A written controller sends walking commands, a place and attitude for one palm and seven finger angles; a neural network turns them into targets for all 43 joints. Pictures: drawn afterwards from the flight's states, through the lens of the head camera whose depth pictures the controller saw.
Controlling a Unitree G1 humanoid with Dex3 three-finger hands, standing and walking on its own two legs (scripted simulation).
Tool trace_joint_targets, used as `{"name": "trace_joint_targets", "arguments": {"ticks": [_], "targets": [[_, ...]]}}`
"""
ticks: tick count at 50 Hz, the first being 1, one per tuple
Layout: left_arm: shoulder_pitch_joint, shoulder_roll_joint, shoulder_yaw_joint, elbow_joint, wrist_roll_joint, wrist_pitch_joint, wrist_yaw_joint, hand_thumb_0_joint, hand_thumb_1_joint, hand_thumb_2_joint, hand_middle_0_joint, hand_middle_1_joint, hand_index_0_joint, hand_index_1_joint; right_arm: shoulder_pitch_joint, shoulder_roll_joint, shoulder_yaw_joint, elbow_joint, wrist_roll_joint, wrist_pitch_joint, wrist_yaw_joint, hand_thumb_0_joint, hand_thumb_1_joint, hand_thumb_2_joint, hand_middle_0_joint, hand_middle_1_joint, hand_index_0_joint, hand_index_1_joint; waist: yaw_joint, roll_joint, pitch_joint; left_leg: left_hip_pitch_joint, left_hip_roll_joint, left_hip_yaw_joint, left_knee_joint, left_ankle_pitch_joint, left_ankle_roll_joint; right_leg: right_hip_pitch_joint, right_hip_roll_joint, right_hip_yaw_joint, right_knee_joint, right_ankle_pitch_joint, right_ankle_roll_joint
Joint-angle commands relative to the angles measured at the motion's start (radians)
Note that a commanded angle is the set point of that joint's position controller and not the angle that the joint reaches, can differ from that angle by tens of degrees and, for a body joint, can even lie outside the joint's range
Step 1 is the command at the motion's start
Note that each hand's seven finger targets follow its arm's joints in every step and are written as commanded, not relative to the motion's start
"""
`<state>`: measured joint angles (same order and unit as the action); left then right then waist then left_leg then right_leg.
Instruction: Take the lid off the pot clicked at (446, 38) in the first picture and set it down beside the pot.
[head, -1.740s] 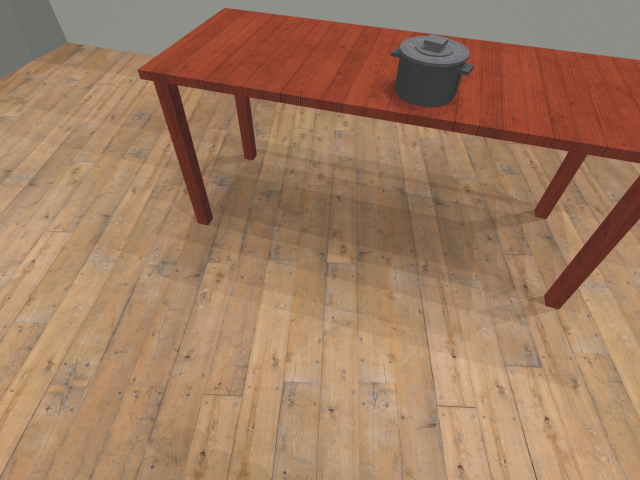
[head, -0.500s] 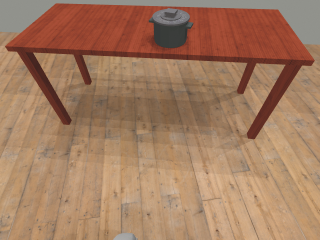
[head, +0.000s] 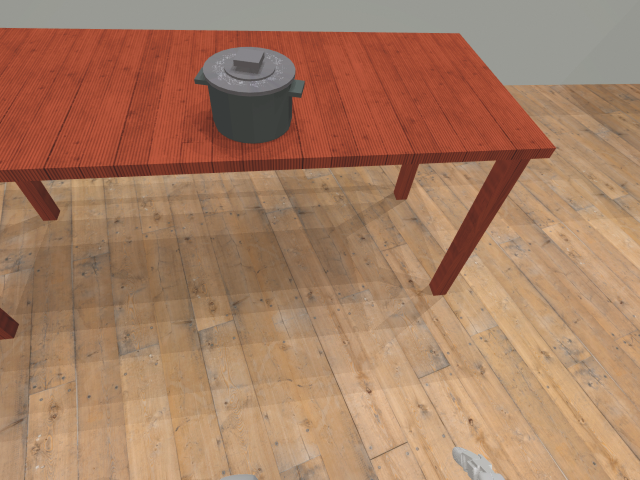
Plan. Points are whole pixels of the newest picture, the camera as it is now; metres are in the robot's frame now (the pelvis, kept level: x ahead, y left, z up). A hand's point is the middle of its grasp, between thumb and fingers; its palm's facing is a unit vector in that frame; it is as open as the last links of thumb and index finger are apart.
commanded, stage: walk to a spot facing it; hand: left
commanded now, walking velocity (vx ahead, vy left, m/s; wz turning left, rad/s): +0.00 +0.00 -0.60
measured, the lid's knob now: (249, 58) +0.83 +0.24 +0.09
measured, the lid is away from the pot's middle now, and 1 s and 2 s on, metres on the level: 0.00 0.00 0.00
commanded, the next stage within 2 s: turn to face it in 0.08 s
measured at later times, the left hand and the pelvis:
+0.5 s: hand (246, 368) +0.29 +0.14 -0.15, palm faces -0.11 -0.98 -0.17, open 7.4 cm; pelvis +0.13 -0.01 +0.00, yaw -2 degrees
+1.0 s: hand (196, 438) +0.19 +0.19 -0.15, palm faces +0.20 -0.93 -0.30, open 7.4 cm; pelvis +0.17 -0.02 +0.00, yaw +8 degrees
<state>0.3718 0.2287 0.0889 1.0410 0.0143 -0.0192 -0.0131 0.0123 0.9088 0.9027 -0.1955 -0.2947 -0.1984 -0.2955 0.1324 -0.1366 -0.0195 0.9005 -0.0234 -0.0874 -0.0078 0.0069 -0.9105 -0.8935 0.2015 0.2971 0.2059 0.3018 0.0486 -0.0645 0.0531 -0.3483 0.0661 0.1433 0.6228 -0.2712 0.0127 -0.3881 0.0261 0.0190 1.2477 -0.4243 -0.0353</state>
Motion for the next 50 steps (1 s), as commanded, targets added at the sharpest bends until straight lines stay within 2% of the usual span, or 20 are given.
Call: {"name": "trace_joint_targets", "arguments": {"ticks": [1,5,9,12,13,14,15,17,19,25,27,29,30,35,40,46,47,48,49,50], "targets": [[0.003,-0.009,0.005,-0.127,0.010,0.018,-0.022,0.000,0.900,0.900,-0.200,-0.300,-0.200,-0.300,0.123,-0.155,-0.037,0.008,0.004,-0.005,-0.025,0.000,-0.900,-0.900,0.200,0.300,0.200,0.300,-0.016,0.196,-0.031,0.111,0.295,-0.135,-0.339,0.392,0.135,-0.185,-0.129,-0.010,-0.031,0.072,0.040],[-0.078,-0.022,0.000,-0.168,0.011,0.038,-0.026,0.000,0.900,0.900,-0.200,-0.300,-0.200,-0.300,0.140,-0.183,-0.050,0.018,0.004,0.009,-0.020,0.000,-0.900,-0.900,0.200,0.300,0.200,0.300,-0.032,0.208,-0.012,0.089,0.262,0.010,-0.318,0.475,0.113,-0.112,-0.119,-0.080,-0.300,0.162,0.057],[-0.173,-0.006,-0.005,-0.210,0.014,0.034,-0.026,0.000,0.900,0.900,-0.200,-0.300,-0.200,-0.300,0.172,-0.220,-0.065,0.021,0.000,0.030,-0.014,0.000,-0.900,-0.900,0.200,0.300,0.200,0.300,-0.067,0.198,-0.015,0.134,0.276,0.032,-0.248,0.464,0.103,-0.040,-0.090,-0.121,-0.468,0.209,0.049],[-0.105,0.017,-0.012,-0.174,0.020,0.012,-0.007,0.000,0.900,0.900,-0.200,-0.300,-0.200,-0.300,0.201,-0.207,-0.051,0.050,-0.001,0.046,-0.011,0.000,-0.900,-0.900,0.200,0.300,0.200,0.300,-0.031,0.142,-0.071,0.118,0.218,0.027,-0.076,0.484,0.064,0.194,-0.039,-0.161,-0.687,0.306,0.032],[-0.041,0.074,-0.006,-0.146,0.024,-0.004,0.006,0.000,0.900,0.900,-0.200,-0.300,-0.200,-0.300,0.226,-0.168,-0.041,0.062,0.007,0.045,-0.005,0.000,-0.900,-0.900,0.200,0.300,0.200,0.300,0.002,0.035,-0.123,0.027,0.169,0.041,0.071,0.381,0.021,0.368,-0.105,-0.085,-0.758,0.468,0.014],[0.028,0.171,0.007,-0.120,0.024,-0.025,0.021,0.000,0.900,0.900,-0.200,-0.300,-0.200,-0.300,0.264,-0.101,-0.020,0.058,0.020,0.046,-0.004,0.000,-0.900,-0.900,0.200,0.300,0.200,0.300,0.017,-0.169,-0.245,-0.145,0.043,0.071,0.311,-0.114,-0.036,0.549,-0.389,0.222,-0.784,0.773,-0.102],[0.049,0.203,-0.002,-0.109,0.002,-0.021,0.025,0.000,0.900,0.900,-0.200,-0.300,-0.200,-0.300,0.259,-0.115,-0.022,0.056,0.022,0.061,-0.020,0.000,-0.900,-0.900,0.200,0.300,0.200,0.300,0.018,-0.083,-0.275,-0.095,0.028,-0.059,0.406,-0.407,-0.037,0.455,-0.483,0.229,-0.825,0.874,-0.200],[-0.095,0.174,-0.009,-0.125,0.007,-0.014,0.039,0.000,0.900,0.900,-0.200,-0.300,-0.200,-0.300,0.258,-0.118,-0.022,0.082,0.016,0.085,-0.021,0.000,-0.900,-0.900,0.200,0.300,0.200,0.300,-0.021,-0.145,-0.213,-0.117,0.038,-0.134,0.500,-0.356,-0.031,0.322,-0.440,0.212,-0.909,0.564,-0.192],[-0.216,0.129,-0.015,-0.154,0.012,0.007,0.053,0.000,0.900,0.900,-0.200,-0.300,-0.200,-0.300,0.276,-0.109,-0.026,0.108,0.012,0.099,-0.014,0.000,-0.900,-0.900,0.200,0.300,0.200,0.300,-0.067,-0.061,-0.112,-0.077,0.053,-0.118,0.492,-0.255,-0.036,0.165,-0.394,0.045,-0.923,0.470,-0.152],[-0.232,0.117,-0.006,-0.157,0.008,0.028,0.056,0.000,0.900,0.900,-0.200,-0.300,-0.200,-0.300,0.308,-0.065,-0.023,0.100,0.008,0.107,0.001,0.000,-0.900,-0.900,0.200,0.300,0.200,0.300,-0.077,-0.067,-0.067,0.020,0.011,-0.022,0.136,-0.118,-0.050,0.108,-0.349,-0.116,-0.859,0.330,-0.080],[-0.224,0.090,-0.004,-0.161,-0.005,0.039,0.050,0.000,0.900,0.900,-0.200,-0.300,-0.200,-0.300,0.346,-0.081,-0.031,0.103,0.004,0.099,0.005,0.000,-0.900,-0.900,0.200,0.300,0.200,0.300,-0.093,0.009,-0.057,0.116,0.010,-0.037,-0.100,0.024,-0.040,0.049,-0.302,-0.159,-0.725,0.212,-0.020],[-0.239,-0.003,-0.016,-0.222,-0.011,0.052,0.039,0.000,0.900,0.900,-0.200,-0.300,-0.200,-0.300,0.367,-0.224,-0.062,0.059,-0.011,0.085,-0.004,0.000,-0.900,-0.900,0.200,0.300,0.200,0.300,-0.113,0.423,-0.002,0.096,0.323,-0.551,-0.377,0.242,0.137,-0.169,-0.094,-0.179,-0.377,-0.167,0.089],[-0.285,0.010,-0.012,-0.230,0.000,0.049,0.038,0.000,0.900,0.900,-0.200,-0.300,-0.200,-0.300,0.351,-0.231,-0.066,0.065,-0.014,0.081,-0.019,0.000,-0.900,-0.900,0.200,0.300,0.200,0.300,-0.126,0.339,-0.005,0.103,0.341,-0.592,-0.384,0.271,0.201,-0.202,-0.097,-0.085,-0.210,-0.165,0.075],[-0.207,0.006,-0.005,-0.151,-0.004,0.035,0.035,0.000,0.900,0.900,-0.200,-0.300,-0.200,-0.300,0.241,-0.165,-0.053,0.061,0.004,0.061,-0.034,0.000,-0.900,-0.900,0.200,0.300,0.200,0.300,-0.073,0.214,-0.095,0.301,0.192,-0.285,-0.248,0.705,0.153,-0.219,-0.109,-0.033,-0.162,0.020,0.102],[-0.209,-0.004,-0.012,-0.146,-0.007,0.043,0.039,0.000,0.900,0.900,-0.200,-0.300,-0.200,-0.300,0.238,-0.193,-0.065,0.068,0.002,0.078,-0.031,0.000,-0.900,-0.900,0.200,0.300,0.200,0.300,-0.095,0.206,-0.088,0.319,0.188,-0.293,-0.237,0.700,0.171,-0.129,-0.074,-0.056,-0.350,-0.012,0.102],[-0.073,0.017,-0.011,-0.113,-0.007,0.027,0.043,0.000,0.900,0.900,-0.200,-0.300,-0.200,-0.300,0.119,-0.221,-0.072,0.036,0.004,0.099,-0.020,0.000,-0.900,-0.900,0.200,0.300,0.200,0.300,-0.042,0.205,-0.091,0.172,0.151,-0.317,-0.171,0.505,0.129,0.132,-0.039,-0.083,-0.694,0.155,0.079],[-0.032,0.035,-0.009,-0.104,-0.004,0.017,0.046,0.000,0.900,0.900,-0.200,-0.300,-0.200,-0.300,0.106,-0.213,-0.070,0.029,0.011,0.099,-0.015,0.000,-0.900,-0.900,0.200,0.300,0.200,0.300,-0.020,0.148,-0.097,0.118,0.113,-0.297,-0.116,0.387,0.089,0.227,-0.062,-0.074,-0.837,0.279,0.079],[-0.007,0.107,0.000,-0.100,0.009,0.003,0.054,0.000,0.900,0.900,-0.200,-0.300,-0.200,-0.300,0.123,-0.158,-0.064,0.026,0.023,0.100,-0.008,0.000,-0.900,-0.900,0.200,0.300,0.200,0.300,-0.020,-0.039,-0.113,-0.007,0.013,-0.207,0.035,0.132,0.018,0.351,-0.223,0.090,-0.927,0.434,0.039],[0.005,0.190,0.010,-0.106,0.015,-0.002,0.055,0.000,0.900,0.900,-0.200,-0.300,-0.200,-0.300,0.115,-0.112,-0.054,-0.008,0.023,0.104,-0.006,0.000,-0.900,-0.900,0.200,0.300,0.200,0.300,-0.019,-0.239,-0.086,-0.146,-0.108,-0.128,0.229,-0.319,-0.034,0.344,-0.454,0.305,-0.954,0.616,-0.086],[0.015,0.170,0.004,-0.108,0.005,-0.002,0.055,0.000,0.900,0.900,-0.200,-0.300,-0.200,-0.300,0.084,-0.155,-0.065,-0.003,0.014,0.123,-0.012,0.000,-0.900,-0.900,0.200,0.300,0.200,0.300,-0.003,-0.200,-0.097,-0.101,-0.069,-0.221,0.363,-0.356,-0.022,0.232,-0.464,0.297,-0.970,0.561,-0.135]]}}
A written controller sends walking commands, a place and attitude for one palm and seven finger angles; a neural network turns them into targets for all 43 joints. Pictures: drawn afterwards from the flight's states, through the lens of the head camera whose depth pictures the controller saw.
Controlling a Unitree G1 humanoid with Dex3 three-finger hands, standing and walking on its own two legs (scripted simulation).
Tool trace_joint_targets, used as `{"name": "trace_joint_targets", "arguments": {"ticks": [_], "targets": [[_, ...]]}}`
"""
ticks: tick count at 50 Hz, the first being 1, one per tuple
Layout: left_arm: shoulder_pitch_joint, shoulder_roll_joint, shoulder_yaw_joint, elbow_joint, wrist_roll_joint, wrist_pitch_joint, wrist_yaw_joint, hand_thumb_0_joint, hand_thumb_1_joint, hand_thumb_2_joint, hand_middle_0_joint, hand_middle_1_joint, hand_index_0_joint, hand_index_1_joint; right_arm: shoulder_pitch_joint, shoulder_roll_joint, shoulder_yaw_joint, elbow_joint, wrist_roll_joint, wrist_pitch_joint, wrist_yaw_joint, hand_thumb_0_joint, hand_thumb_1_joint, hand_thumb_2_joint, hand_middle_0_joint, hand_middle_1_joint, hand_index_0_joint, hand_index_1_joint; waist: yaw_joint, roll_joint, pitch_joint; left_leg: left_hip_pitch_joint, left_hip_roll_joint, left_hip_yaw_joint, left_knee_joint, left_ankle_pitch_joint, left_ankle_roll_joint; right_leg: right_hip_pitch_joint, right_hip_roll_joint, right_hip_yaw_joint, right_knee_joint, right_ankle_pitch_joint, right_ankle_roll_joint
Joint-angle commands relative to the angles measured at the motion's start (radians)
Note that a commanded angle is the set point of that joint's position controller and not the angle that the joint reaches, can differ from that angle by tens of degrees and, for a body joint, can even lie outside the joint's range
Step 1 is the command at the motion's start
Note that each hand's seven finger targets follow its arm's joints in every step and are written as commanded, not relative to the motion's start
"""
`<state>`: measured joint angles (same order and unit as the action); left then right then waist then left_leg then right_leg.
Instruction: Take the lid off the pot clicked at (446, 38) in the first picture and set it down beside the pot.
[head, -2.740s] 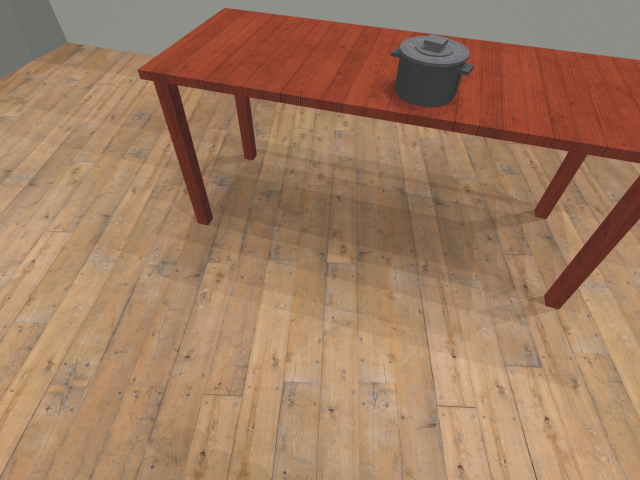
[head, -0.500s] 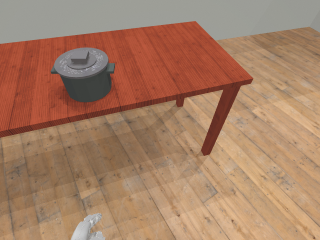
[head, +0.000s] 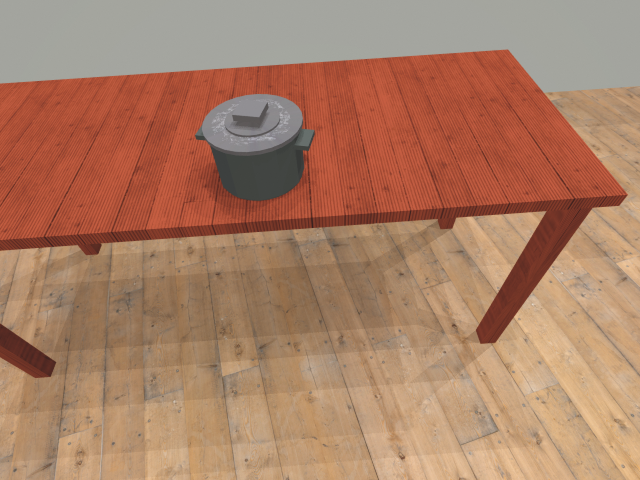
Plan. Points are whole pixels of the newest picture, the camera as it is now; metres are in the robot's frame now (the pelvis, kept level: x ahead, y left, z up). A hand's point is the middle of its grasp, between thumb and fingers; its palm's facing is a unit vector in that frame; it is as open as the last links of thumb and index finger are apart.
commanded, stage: take the last steps up to it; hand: left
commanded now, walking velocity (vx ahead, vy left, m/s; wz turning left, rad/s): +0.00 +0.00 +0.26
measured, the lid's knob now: (250, 111) +0.69 +0.16 +0.08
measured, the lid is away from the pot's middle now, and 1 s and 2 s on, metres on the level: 0.00 0.00 0.00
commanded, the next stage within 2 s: come to a stop and stand still in 0.90 s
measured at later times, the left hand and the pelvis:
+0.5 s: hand out of the picture -0.07 +0.16 -0.17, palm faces +0.19 -0.97 -0.14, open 7.4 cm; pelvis +0.02 +0.01 +0.01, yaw +5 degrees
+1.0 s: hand (248, 411) +0.24 +0.14 -0.15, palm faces +0.08 -0.98 -0.21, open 7.4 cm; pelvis +0.16 -0.04 +0.00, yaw +4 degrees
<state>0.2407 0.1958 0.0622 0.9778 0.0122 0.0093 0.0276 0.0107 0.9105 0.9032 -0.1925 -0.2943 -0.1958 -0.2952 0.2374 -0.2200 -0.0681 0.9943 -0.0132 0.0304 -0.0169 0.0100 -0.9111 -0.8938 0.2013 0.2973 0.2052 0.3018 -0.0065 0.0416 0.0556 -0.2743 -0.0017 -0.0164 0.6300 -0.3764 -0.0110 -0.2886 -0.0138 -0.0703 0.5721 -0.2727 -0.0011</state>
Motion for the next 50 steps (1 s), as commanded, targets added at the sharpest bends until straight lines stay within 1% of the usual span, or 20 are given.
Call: {"name": "trace_joint_targets", "arguments": {"ticks": [1,4,9,13,17,19,20,22,23,28,30,36,38,39,40,41,42,44,47,50], "targets": [[0.095,0.180,0.030,-0.050,0.011,-0.029,0.016,0.000,0.900,0.900,-0.200,-0.300,-0.200,-0.300,-0.036,-0.069,-0.019,-0.083,0.002,0.010,0.002,0.000,-0.900,-0.900,0.200,0.300,0.200,0.300,0.030,-0.272,-0.053,-0.206,0.003,-0.050,0.462,-0.196,0.000,0.099,-0.383,0.365,-0.301,0.355,-0.189],[0.052,0.124,0.014,-0.066,0.010,-0.035,0.014,0.000,0.900,0.900,-0.200,-0.300,-0.200,-0.300,-0.008,-0.058,-0.011,-0.047,-0.008,0.009,0.017,0.000,-0.900,-0.900,0.200,0.300,0.200,0.300,0.002,-0.164,-0.034,-0.218,0.032,-0.018,0.531,-0.040,-0.013,0.089,-0.283,0.213,-0.313,0.196,-0.165],[0.163,0.120,0.012,-0.017,0.016,-0.052,0.000,0.000,0.900,0.900,-0.200,-0.300,-0.200,-0.300,-0.081,-0.042,-0.003,-0.060,-0.015,-0.007,0.034,0.000,-0.900,-0.900,0.200,0.300,0.200,0.300,0.045,-0.165,0.017,-0.218,0.054,0.039,0.319,0.011,-0.008,0.115,-0.267,0.222,-0.427,-0.170,-0.156],[0.210,0.129,0.015,0.017,0.019,-0.057,-0.006,0.000,0.900,0.900,-0.200,-0.300,-0.200,-0.300,-0.106,-0.022,0.001,-0.064,-0.011,-0.023,0.037,0.000,-0.900,-0.900,0.200,0.300,0.200,0.300,0.063,-0.167,0.014,-0.167,0.058,0.074,0.158,-0.032,0.007,0.121,-0.281,0.241,-0.462,-0.262,-0.179],[0.206,0.123,0.019,0.055,0.015,-0.054,-0.011,0.000,0.900,0.900,-0.200,-0.300,-0.200,-0.300,-0.048,0.007,0.014,-0.039,-0.008,-0.047,0.029,0.000,-0.900,-0.900,0.200,0.300,0.200,0.300,0.042,-0.149,-0.008,-0.035,0.034,0.110,-0.028,-0.021,0.027,0.092,-0.250,0.202,-0.420,-0.220,-0.175],[0.176,0.111,0.019,0.064,0.009,-0.046,-0.015,0.000,0.900,0.900,-0.200,-0.300,-0.200,-0.300,0.051,0.012,0.017,-0.002,-0.007,-0.056,0.019,0.000,-0.900,-0.900,0.200,0.300,0.200,0.300,-0.005,-0.149,0.002,0.159,0.011,0.146,-0.176,0.051,0.035,-0.051,-0.202,0.150,-0.365,-0.310,-0.138],[0.165,0.083,0.014,0.065,0.006,-0.044,-0.020,0.000,0.900,0.900,-0.200,-0.300,-0.200,-0.300,0.112,-0.002,0.016,0.024,-0.006,-0.065,0.009,0.000,-0.900,-0.900,0.200,0.300,0.200,0.300,-0.028,-0.069,0.001,0.257,0.034,0.114,-0.246,0.031,0.042,-0.122,-0.161,0.111,-0.280,-0.306,-0.109],[0.121,-0.006,-0.004,0.015,0.007,-0.047,-0.034,0.000,0.900,0.900,-0.200,-0.300,-0.200,-0.300,0.264,-0.144,-0.012,0.049,-0.018,-0.069,-0.011,0.000,-0.900,-0.900,0.200,0.300,0.200,0.300,-0.091,0.264,0.060,0.340,0.382,-0.406,-0.504,-0.311,0.186,-0.423,-0.004,-0.073,0.195,-0.240,-0.033],[0.059,0.024,0.003,-0.036,0.020,-0.042,-0.037,0.000,0.900,0.900,-0.200,-0.300,-0.200,-0.300,0.268,-0.170,-0.020,0.043,-0.013,-0.066,-0.017,0.000,-0.900,-0.900,0.200,0.300,0.200,0.300,-0.092,0.194,0.092,0.264,0.445,-0.504,-0.546,-0.382,0.245,-0.484,-0.044,0.007,0.330,-0.257,-0.038],[0.091,0.016,0.015,0.013,0.016,-0.041,-0.058,0.000,0.900,0.900,-0.200,-0.300,-0.200,-0.300,0.148,-0.041,0.022,0.022,-0.001,-0.111,-0.022,0.000,-0.900,-0.900,0.200,0.300,0.200,0.300,0.001,0.053,0.061,0.202,0.268,-0.121,-0.486,0.251,0.194,-0.407,-0.089,0.055,0.509,0.020,-0.006],[0.080,0.012,0.013,0.005,0.013,-0.034,-0.058,0.000,0.900,0.900,-0.200,-0.300,-0.200,-0.300,0.167,-0.064,0.023,0.037,-0.002,-0.116,-0.022,0.000,-0.900,-0.900,0.200,0.300,0.200,0.300,0.007,0.076,0.040,0.233,0.260,-0.059,-0.456,0.407,0.201,-0.407,-0.089,0.038,0.471,0.017,0.004],[-0.042,0.009,0.009,-0.040,0.005,-0.037,-0.060,0.000,0.900,0.900,-0.200,-0.300,-0.200,-0.300,0.193,-0.104,0.010,0.071,-0.019,-0.097,-0.016,0.000,-0.900,-0.900,0.200,0.300,0.200,0.300,-0.019,0.112,0.070,0.131,0.265,0.009,-0.374,0.405,0.169,-0.165,-0.052,-0.039,0.123,0.021,-0.017],[0.079,0.046,0.020,-0.004,0.007,-0.044,-0.056,0.000,0.900,0.900,-0.200,-0.300,-0.200,-0.300,0.171,-0.101,0.011,0.073,-0.016,-0.087,-0.013,0.000,-0.900,-0.900,0.200,0.300,0.200,0.300,0.043,0.036,0.012,0.057,0.224,0.035,-0.218,0.383,0.131,0.076,-0.006,-0.064,-0.006,0.093,-0.028],[0.202,0.091,0.031,0.038,0.012,-0.056,-0.049,0.000,0.900,0.900,-0.200,-0.300,-0.200,-0.300,0.174,-0.082,0.016,0.076,-0.010,-0.088,-0.008,0.000,-0.900,-0.900,0.200,0.300,0.200,0.300,0.099,-0.053,-0.047,-0.024,0.160,0.082,-0.026,0.347,0.091,0.272,-0.019,-0.022,-0.049,0.114,-0.045],[0.319,0.191,0.056,0.065,0.015,-0.070,-0.035,0.000,0.900,0.900,-0.200,-0.300,-0.200,-0.300,0.213,-0.025,0.024,0.061,0.003,-0.092,-0.001,0.000,-0.900,-0.900,0.200,0.300,0.200,0.300,0.132,-0.291,-0.161,-0.230,0.046,0.155,0.289,0.058,0.040,0.480,-0.265,0.330,-0.140,0.148,-0.138],[0.367,0.244,0.058,0.069,-0.003,-0.064,-0.028,0.000,0.900,0.900,-0.200,-0.300,-0.200,-0.300,0.187,-0.020,0.022,0.025,0.009,-0.089,-0.008,0.000,-0.900,-0.900,0.200,0.300,0.200,0.300,0.131,-0.311,-0.210,-0.300,0.004,0.093,0.540,-0.266,0.038,0.469,-0.429,0.561,-0.280,0.244,-0.235],[0.256,0.218,0.050,0.050,-0.002,-0.055,-0.021,0.000,0.900,0.900,-0.200,-0.300,-0.200,-0.300,0.163,-0.028,0.013,0.031,0.006,-0.082,-0.009,0.000,-0.900,-0.900,0.200,0.300,0.200,0.300,0.096,-0.195,-0.161,-0.299,0.049,0.032,0.627,-0.216,0.045,0.318,-0.399,0.524,-0.316,0.025,-0.263],[0.067,0.154,0.035,-0.011,-0.002,-0.047,-0.008,0.000,0.900,0.900,-0.200,-0.300,-0.200,-0.300,0.127,-0.021,0.012,0.023,-0.009,-0.059,0.000,0.000,-0.900,-0.900,0.200,0.300,0.200,0.300,0.039,-0.222,-0.037,-0.300,0.112,0.001,0.654,-0.088,0.043,0.061,-0.357,0.453,-0.397,-0.259,-0.233],[-0.033,0.090,0.013,-0.041,0.009,-0.052,-0.002,0.000,0.900,0.900,-0.200,-0.300,-0.200,-0.300,0.202,0.023,0.019,0.050,-0.016,-0.033,0.007,0.000,-0.900,-0.900,0.200,0.300,0.200,0.300,-0.042,-0.174,-0.031,-0.143,0.112,0.048,0.466,0.003,0.013,-0.110,-0.259,0.189,-0.403,-0.075,-0.178],[-0.028,0.105,0.010,-0.038,0.010,-0.049,-0.001,0.000,0.900,0.900,-0.200,-0.300,-0.200,-0.300,0.174,0.048,0.028,0.033,-0.008,-0.035,0.012,0.000,-0.900,-0.900,0.200,0.300,0.200,0.300,-0.030,-0.131,-0.025,-0.061,0.087,0.087,0.256,0.021,0.000,-0.138,-0.239,0.161,-0.417,-0.079,-0.187]]}}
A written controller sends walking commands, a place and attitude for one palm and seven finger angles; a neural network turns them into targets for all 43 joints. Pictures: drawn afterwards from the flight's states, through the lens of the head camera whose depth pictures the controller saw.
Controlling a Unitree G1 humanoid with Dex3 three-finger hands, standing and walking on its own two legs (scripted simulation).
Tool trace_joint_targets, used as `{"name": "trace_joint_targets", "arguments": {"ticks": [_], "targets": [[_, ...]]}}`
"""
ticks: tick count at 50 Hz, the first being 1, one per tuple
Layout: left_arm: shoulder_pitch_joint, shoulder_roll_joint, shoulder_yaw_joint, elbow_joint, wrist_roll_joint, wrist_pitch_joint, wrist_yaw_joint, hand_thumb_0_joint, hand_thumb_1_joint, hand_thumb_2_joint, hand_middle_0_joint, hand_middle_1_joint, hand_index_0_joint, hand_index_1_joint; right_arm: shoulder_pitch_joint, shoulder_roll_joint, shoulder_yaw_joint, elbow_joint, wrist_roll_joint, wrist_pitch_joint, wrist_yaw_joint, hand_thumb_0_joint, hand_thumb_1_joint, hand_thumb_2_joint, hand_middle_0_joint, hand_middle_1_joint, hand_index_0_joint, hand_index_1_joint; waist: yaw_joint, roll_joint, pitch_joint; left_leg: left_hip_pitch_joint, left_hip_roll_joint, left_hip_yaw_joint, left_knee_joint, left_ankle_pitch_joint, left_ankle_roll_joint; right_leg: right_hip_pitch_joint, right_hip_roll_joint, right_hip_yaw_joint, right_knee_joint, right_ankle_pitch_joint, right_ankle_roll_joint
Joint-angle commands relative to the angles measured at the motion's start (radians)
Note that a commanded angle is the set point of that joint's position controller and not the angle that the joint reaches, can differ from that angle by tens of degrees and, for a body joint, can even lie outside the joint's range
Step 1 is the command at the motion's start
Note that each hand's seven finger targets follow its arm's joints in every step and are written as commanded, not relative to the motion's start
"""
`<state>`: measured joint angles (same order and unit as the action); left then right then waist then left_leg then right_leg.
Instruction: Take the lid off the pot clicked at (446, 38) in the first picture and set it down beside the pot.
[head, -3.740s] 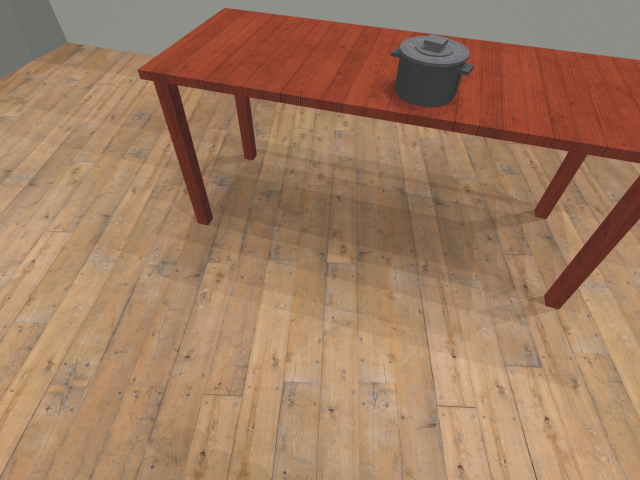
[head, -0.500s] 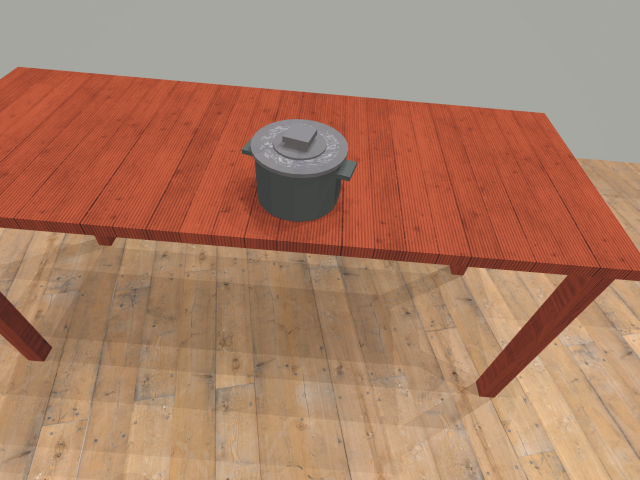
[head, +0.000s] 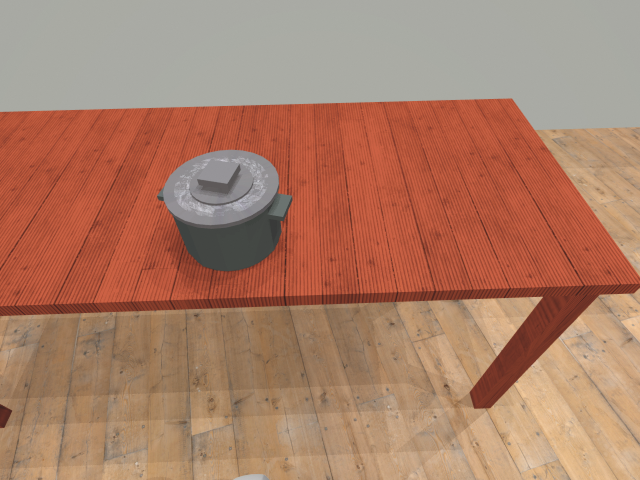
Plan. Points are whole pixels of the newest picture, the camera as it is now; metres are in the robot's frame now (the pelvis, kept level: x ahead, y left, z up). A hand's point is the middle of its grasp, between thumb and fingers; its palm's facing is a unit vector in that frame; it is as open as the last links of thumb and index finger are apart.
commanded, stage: come to a stop and stand still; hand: left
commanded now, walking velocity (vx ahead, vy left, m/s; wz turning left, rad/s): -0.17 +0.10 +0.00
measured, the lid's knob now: (219, 174) +0.55 +0.17 +0.08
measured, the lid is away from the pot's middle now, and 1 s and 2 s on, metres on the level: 0.00 0.00 0.00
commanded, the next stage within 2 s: look again from close up in 0.98 s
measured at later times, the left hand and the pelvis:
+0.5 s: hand out of the picture +0.05 +0.20 -0.17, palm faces +0.03 -0.97 -0.25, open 7.4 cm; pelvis +0.05 +0.00 +0.00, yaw -2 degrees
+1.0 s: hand out of the picture +0.10 +0.19 -0.17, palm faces -0.02 -0.98 -0.20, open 7.4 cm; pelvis +0.05 +0.02 +0.00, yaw -2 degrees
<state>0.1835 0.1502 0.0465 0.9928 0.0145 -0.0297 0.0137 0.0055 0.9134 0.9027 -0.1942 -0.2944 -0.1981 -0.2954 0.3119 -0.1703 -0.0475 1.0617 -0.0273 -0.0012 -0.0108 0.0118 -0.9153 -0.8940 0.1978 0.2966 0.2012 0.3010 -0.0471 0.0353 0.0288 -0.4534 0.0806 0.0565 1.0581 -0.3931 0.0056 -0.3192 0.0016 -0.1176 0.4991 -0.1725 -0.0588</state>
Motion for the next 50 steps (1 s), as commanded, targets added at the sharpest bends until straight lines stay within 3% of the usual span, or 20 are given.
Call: {"name": "trace_joint_targets", "arguments": {"ticks": [1,3,5,7,8,9,10,14,18,25,26,27,28,29,31,33,34,37,42,50], "targets": [[0.043,0.140,0.028,-0.047,0.008,-0.009,0.013,0.000,0.900,0.900,-0.200,-0.300,-0.200,-0.300,0.083,0.008,0.010,-0.038,0.006,-0.008,0.004,0.000,-0.900,-0.900,0.200,0.300,0.200,0.300,0.024,-0.116,0.006,0.122,-0.009,0.017,-0.241,0.044,-0.021,-0.074,-0.246,0.211,-0.336,-0.146,-0.129],[0.056,0.132,0.021,-0.036,0.004,-0.003,0.017,0.000,0.900,0.900,-0.200,-0.300,-0.200,-0.300,0.083,0.014,0.020,-0.032,0.010,-0.018,-0.003,0.000,-0.900,-0.900,0.200,0.300,0.200,0.300,0.035,-0.098,-0.028,0.210,-0.028,0.005,-0.417,0.098,-0.028,-0.025,-0.226,0.196,-0.279,-0.078,-0.114],[0.050,0.108,0.008,-0.020,-0.005,0.002,0.018,0.000,0.900,0.900,-0.200,-0.300,-0.200,-0.300,0.099,0.006,0.029,-0.012,0.013,-0.024,-0.009,0.000,-0.900,-0.900,0.200,0.300,0.200,0.300,0.021,-0.068,-0.007,0.311,-0.027,-0.028,-0.632,0.234,-0.033,-0.038,-0.179,0.162,-0.190,-0.038,-0.058],[0.102,0.070,-0.003,-0.006,-0.011,0.011,0.017,0.000,0.900,0.900,-0.200,-0.300,-0.200,-0.300,0.035,-0.068,0.026,-0.039,0.010,-0.032,-0.017,0.000,-0.900,-0.900,0.200,0.300,0.200,0.300,0.064,0.057,0.010,0.240,0.102,-0.172,-0.730,0.420,0.021,0.025,-0.094,0.122,-0.112,-0.021,0.016],[0.118,0.074,-0.002,-0.003,-0.008,0.018,0.021,0.000,0.900,0.900,-0.200,-0.300,-0.200,-0.300,-0.004,-0.089,0.023,-0.053,0.013,-0.027,-0.020,0.000,-0.900,-0.900,0.200,0.300,0.200,0.300,0.080,0.044,0.013,0.184,0.131,-0.191,-0.739,0.446,0.047,0.083,-0.072,0.095,-0.091,-0.038,0.032],[0.119,0.078,-0.005,0.012,-0.006,0.024,0.024,0.000,0.900,0.900,-0.200,-0.300,-0.200,-0.300,-0.036,-0.088,0.025,-0.046,0.014,-0.029,-0.025,0.000,-0.900,-0.900,0.200,0.300,0.200,0.300,0.081,0.140,-0.004,0.184,0.129,-0.194,-0.762,0.514,0.056,0.123,-0.074,0.079,-0.069,-0.015,0.049],[0.123,0.094,-0.005,0.018,-0.005,0.028,0.027,0.000,0.900,0.900,-0.200,-0.300,-0.200,-0.300,-0.053,-0.083,0.025,-0.051,0.018,-0.025,-0.031,0.000,-0.900,-0.900,0.200,0.300,0.200,0.300,0.083,0.154,0.002,0.195,0.123,-0.185,-0.764,0.567,0.058,0.133,-0.072,0.081,-0.059,-0.010,0.054],[0.146,0.125,-0.003,0.030,-0.003,0.034,0.028,0.000,0.900,0.900,-0.200,-0.300,-0.200,-0.300,-0.065,-0.118,0.008,-0.069,0.020,-0.008,-0.036,0.000,-0.900,-0.900,0.200,0.300,0.200,0.300,0.070,0.069,-0.037,0.293,0.118,-0.157,-0.702,0.676,0.058,0.113,-0.086,0.101,-0.051,0.061,0.049],[0.158,0.137,0.001,0.026,0.001,0.033,0.028,0.000,0.900,0.900,-0.200,-0.300,-0.200,-0.300,-0.084,-0.132,-0.005,-0.084,0.020,0.006,-0.034,0.000,-0.900,-0.900,0.200,0.300,0.200,0.300,0.060,0.017,-0.095,0.323,0.112,-0.133,-0.656,0.627,0.057,0.112,-0.095,0.119,-0.035,0.143,0.041],[0.141,0.150,-0.005,0.026,0.005,0.028,0.029,0.000,0.900,0.900,-0.200,-0.300,-0.200,-0.300,-0.102,-0.094,0.002,-0.075,0.021,0.016,-0.021,0.000,-0.900,-0.900,0.200,0.300,0.200,0.300,0.042,-0.078,-0.082,0.277,0.029,-0.077,-0.614,0.287,0.011,0.073,-0.163,0.220,-0.099,0.159,-0.007],[0.208,0.146,-0.018,0.009,0.013,0.018,0.060,0.000,0.900,0.900,-0.200,-0.300,-0.200,-0.300,-0.109,-0.150,-0.014,-0.130,0.032,0.000,-0.013,0.000,-0.900,-0.900,0.200,0.300,0.200,0.300,0.048,-0.130,-0.094,0.269,0.034,-0.011,-0.468,0.253,-0.008,0.106,-0.190,0.243,-0.107,0.444,0.043],[0.139,0.200,-0.013,-0.041,0.008,0.011,0.055,0.000,0.900,0.900,-0.200,-0.300,-0.200,-0.300,-0.069,-0.081,-0.002,-0.146,0.027,0.017,0.001,0.000,-0.900,-0.900,0.200,0.300,0.200,0.300,0.022,-0.211,-0.109,0.187,-0.041,-0.003,-0.421,0.051,-0.008,0.099,-0.233,0.274,-0.141,0.127,-0.004],[0.126,0.208,-0.007,-0.051,0.009,0.008,0.048,0.000,0.900,0.900,-0.200,-0.300,-0.200,-0.300,-0.085,-0.075,0.001,-0.149,0.014,0.028,0.006,0.000,-0.900,-0.900,0.200,0.300,0.200,0.300,0.040,-0.154,-0.119,0.208,-0.057,-0.019,-0.395,0.021,-0.008,0.060,-0.258,0.315,-0.170,-0.032,-0.068],[0.118,0.203,-0.005,-0.071,0.009,0.006,0.049,0.000,0.900,0.900,-0.200,-0.300,-0.200,-0.300,-0.076,-0.069,-0.002,-0.162,0.015,0.028,0.006,0.000,-0.900,-0.900,0.200,0.300,0.200,0.300,0.024,-0.128,-0.055,0.202,-0.053,-0.020,-0.386,0.023,-0.004,-0.029,-0.259,0.323,-0.194,-0.167,-0.082],[0.091,0.189,-0.008,-0.089,0.009,0.003,0.048,0.000,0.900,0.900,-0.200,-0.300,-0.200,-0.300,-0.026,-0.065,0.002,-0.151,0.017,0.017,0.011,0.000,-0.900,-0.900,0.200,0.300,0.200,0.300,-0.004,-0.117,0.021,0.223,-0.044,-0.034,-0.469,0.072,0.009,-0.113,-0.219,0.284,-0.178,-0.234,-0.063],[0.095,0.167,-0.015,-0.087,0.006,0.009,0.040,0.000,0.900,0.900,-0.200,-0.300,-0.200,-0.300,-0.009,-0.070,0.012,-0.143,0.011,0.002,0.010,0.000,-0.900,-0.900,0.200,0.300,0.200,0.300,0.013,-0.010,0.046,0.219,-0.005,-0.086,-0.580,0.095,0.024,-0.121,-0.154,0.199,-0.109,-0.272,-0.027],[0.109,0.154,-0.016,-0.093,0.006,0.017,0.038,0.000,0.900,0.900,-0.200,-0.300,-0.200,-0.300,-0.021,-0.087,0.013,-0.154,0.006,-0.001,0.008,0.000,-0.900,-0.900,0.200,0.300,0.200,0.300,0.027,0.045,0.097,0.127,0.021,-0.139,-0.630,0.037,0.039,-0.104,-0.110,0.170,-0.085,-0.314,-0.007],[0.169,0.135,-0.024,-0.078,0.005,0.016,0.033,0.000,0.900,0.900,-0.200,-0.300,-0.200,-0.300,-0.047,-0.102,0.020,-0.164,0.007,-0.009,0.006,0.000,-0.900,-0.900,0.200,0.300,0.200,0.300,0.065,-0.008,0.084,0.025,0.028,-0.166,-0.694,-0.029,0.051,0.029,-0.083,0.156,-0.064,-0.223,0.008],[0.153,0.137,-0.025,-0.082,0.001,0.012,0.028,0.000,0.900,0.900,-0.200,-0.300,-0.200,-0.300,0.003,-0.089,0.031,-0.134,0.008,-0.020,0.002,0.000,-0.900,-0.900,0.200,0.300,0.200,0.300,0.054,-0.033,0.036,0.086,0.006,-0.129,-0.673,0.025,0.037,0.042,-0.112,0.185,-0.098,-0.219,-0.003],[0.158,0.121,-0.031,-0.051,-0.002,0.013,0.028,0.000,0.900,0.900,-0.200,-0.300,-0.200,-0.300,0.036,-0.078,0.041,-0.083,0.014,-0.033,-0.006,0.000,-0.900,-0.900,0.200,0.300,0.200,0.300,0.057,-0.020,0.010,0.125,0.023,-0.133,-0.680,0.129,0.039,0.100,-0.108,0.153,-0.078,-0.087,0.006]]}}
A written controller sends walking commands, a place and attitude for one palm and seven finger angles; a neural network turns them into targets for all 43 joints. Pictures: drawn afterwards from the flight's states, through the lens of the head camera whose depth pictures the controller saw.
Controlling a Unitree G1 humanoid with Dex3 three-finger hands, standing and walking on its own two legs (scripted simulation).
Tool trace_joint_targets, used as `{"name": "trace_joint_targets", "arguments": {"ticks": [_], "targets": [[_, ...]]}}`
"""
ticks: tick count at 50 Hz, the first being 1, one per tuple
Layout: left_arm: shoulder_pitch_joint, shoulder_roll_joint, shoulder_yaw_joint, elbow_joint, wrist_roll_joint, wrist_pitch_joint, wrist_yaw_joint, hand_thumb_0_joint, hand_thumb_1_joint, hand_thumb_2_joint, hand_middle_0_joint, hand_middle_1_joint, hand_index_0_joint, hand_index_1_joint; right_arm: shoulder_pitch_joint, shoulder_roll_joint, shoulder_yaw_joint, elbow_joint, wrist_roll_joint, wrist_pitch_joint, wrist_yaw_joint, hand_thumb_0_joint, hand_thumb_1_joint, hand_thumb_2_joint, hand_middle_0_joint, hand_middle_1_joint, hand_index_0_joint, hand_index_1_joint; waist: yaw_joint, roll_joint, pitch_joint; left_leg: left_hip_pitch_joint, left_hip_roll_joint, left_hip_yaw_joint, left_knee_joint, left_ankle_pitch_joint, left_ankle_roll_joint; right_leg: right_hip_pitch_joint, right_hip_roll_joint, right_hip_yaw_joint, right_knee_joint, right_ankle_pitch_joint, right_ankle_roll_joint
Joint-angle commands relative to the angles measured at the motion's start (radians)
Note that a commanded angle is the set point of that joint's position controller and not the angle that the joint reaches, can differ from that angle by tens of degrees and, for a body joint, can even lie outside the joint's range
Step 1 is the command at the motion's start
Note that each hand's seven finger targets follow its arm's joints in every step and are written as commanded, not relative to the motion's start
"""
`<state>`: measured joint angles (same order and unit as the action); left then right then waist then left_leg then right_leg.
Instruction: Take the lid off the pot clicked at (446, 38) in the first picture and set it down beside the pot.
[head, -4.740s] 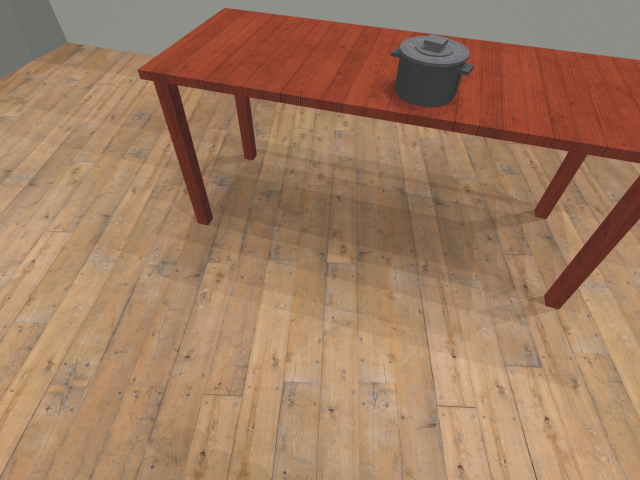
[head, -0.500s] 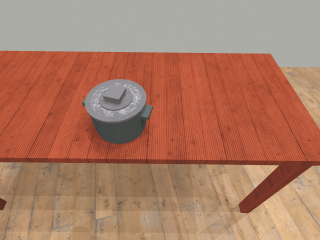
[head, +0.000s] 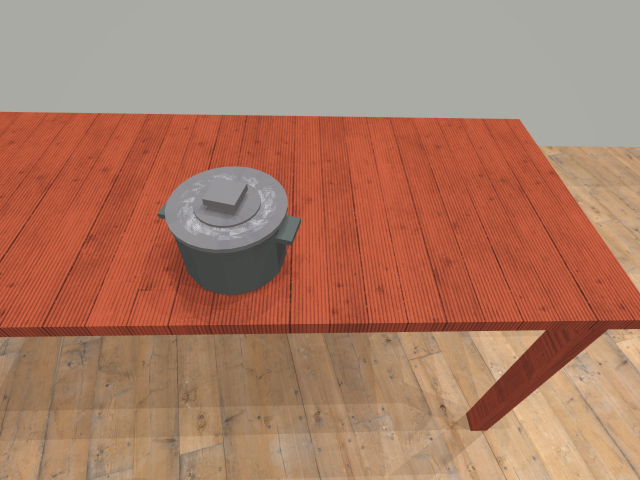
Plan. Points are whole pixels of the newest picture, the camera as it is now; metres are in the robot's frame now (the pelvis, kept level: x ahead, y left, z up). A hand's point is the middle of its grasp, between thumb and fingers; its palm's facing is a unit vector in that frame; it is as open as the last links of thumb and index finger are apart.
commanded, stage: look again from close up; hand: left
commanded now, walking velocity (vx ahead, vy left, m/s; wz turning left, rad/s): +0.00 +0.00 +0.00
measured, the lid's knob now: (225, 194) +0.49 +0.17 +0.08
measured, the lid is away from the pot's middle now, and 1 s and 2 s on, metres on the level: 0.00 0.00 0.00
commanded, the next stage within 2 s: lift the closed hand beside the body in 0.94 s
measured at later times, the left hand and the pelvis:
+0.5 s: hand out of the picture +0.01 +0.17 -0.17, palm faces +0.02 -0.99 -0.16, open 7.4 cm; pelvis +0.03 +0.01 +0.00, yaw +0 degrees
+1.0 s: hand out of the picture +0.02 +0.17 -0.17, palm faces +0.02 -0.99 -0.16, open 7.4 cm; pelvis +0.03 +0.00 +0.01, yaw +0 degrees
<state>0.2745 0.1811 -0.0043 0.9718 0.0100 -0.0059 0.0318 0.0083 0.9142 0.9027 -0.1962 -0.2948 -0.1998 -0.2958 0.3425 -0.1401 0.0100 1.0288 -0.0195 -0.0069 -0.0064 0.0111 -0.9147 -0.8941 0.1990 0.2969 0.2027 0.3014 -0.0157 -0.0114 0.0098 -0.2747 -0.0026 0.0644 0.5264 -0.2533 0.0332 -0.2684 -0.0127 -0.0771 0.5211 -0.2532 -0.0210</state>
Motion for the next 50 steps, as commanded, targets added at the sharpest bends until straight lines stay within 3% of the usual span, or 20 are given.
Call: {"name": "trace_joint_targets", "arguments": {"ticks": [1,6,14,20,27,50], "targets": [[0.075,0.085,0.019,-0.023,0.003,-0.012,0.010,0.000,0.900,0.900,-0.200,-0.300,-0.200,-0.300,0.006,-0.103,-0.016,-0.043,0.007,-0.027,-0.011,0.000,-0.900,-0.900,0.200,0.300,0.200,0.300,0.026,0.029,0.032,-0.041,0.104,-0.135,-0.146,-0.004,0.010,0.041,-0.098,0.115,-0.106,0.002,-0.032],[0.089,0.077,0.015,0.003,0.002,-0.016,0.011,0.000,0.900,0.900,-0.200,-0.300,-0.200,-0.300,0.017,-0.096,-0.015,-0.014,0.011,-0.031,-0.016,0.000,-0.900,-0.900,0.200,0.300,0.200,0.300,0.021,0.015,0.012,0.017,0.106,-0.124,-0.130,0.092,0.010,0.057,-0.103,0.113,-0.108,0.080,-0.028],[0.110,0.063,0.008,0.048,0.004,-0.012,0.012,0.000,0.900,0.900,-0.200,-0.300,-0.200,-0.300,0.008,-0.092,-0.014,0.018,0.015,-0.031,-0.021,0.000,-0.900,-0.900,0.200,0.300,0.200,0.300,0.020,0.034,0.064,0.043,0.115,-0.127,-0.160,0.094,0.014,0.031,-0.097,0.100,-0.125,0.066,-0.022],[0.127,0.058,0.004,0.068,0.003,-0.018,0.013,0.000,0.900,0.900,-0.200,-0.300,-0.200,-0.300,0.003,-0.092,-0.013,0.035,0.017,-0.037,-0.024,0.000,-0.900,-0.900,0.200,0.300,0.200,0.300,0.019,0.014,0.026,0.097,0.116,-0.115,-0.147,0.194,0.014,0.058,-0.107,0.108,-0.128,0.151,-0.022],[0.132,0.056,0.000,0.084,0.002,-0.021,0.015,0.000,0.900,0.900,-0.200,-0.300,-0.200,-0.300,0.000,-0.089,-0.012,0.055,0.017,-0.037,-0.026,0.000,-0.900,-0.900,0.200,0.300,0.200,0.300,0.019,0.022,0.039,0.115,0.117,-0.110,-0.153,0.228,0.009,0.067,-0.114,0.109,-0.141,0.187,-0.022],[0.135,0.044,0.001,0.093,0.001,-0.017,0.014,0.000,0.900,0.900,-0.200,-0.300,-0.200,-0.300,0.035,-0.069,-0.010,0.090,0.018,-0.038,-0.026,0.000,-0.900,-0.900,0.200,0.300,0.200,0.300,0.024,0.013,0.073,0.086,0.118,-0.110,-0.186,0.146,0.010,0.069,-0.113,0.108,-0.163,0.126,-0.021]]}}
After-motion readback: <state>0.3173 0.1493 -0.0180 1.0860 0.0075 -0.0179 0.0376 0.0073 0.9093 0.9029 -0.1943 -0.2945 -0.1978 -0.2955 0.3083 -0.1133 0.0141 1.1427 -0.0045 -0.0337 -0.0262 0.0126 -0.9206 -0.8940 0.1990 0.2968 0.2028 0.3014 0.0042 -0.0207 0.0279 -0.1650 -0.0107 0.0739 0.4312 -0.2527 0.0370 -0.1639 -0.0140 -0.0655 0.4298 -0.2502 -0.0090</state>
